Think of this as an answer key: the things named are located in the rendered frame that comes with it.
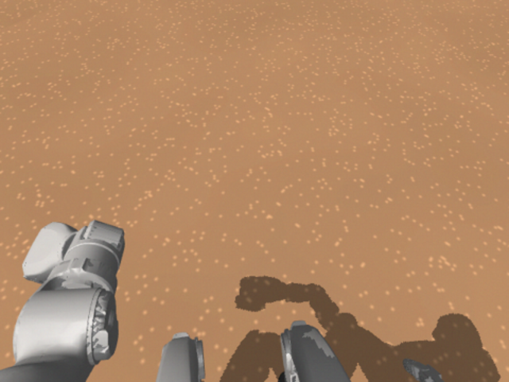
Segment right robot hand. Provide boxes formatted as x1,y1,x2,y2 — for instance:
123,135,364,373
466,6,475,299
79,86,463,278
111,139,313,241
403,358,444,382

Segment left robot arm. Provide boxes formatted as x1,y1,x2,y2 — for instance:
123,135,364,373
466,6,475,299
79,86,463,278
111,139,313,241
0,220,125,382

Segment left robot hand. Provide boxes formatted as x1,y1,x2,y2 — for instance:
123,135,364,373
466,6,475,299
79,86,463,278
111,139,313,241
22,222,78,284

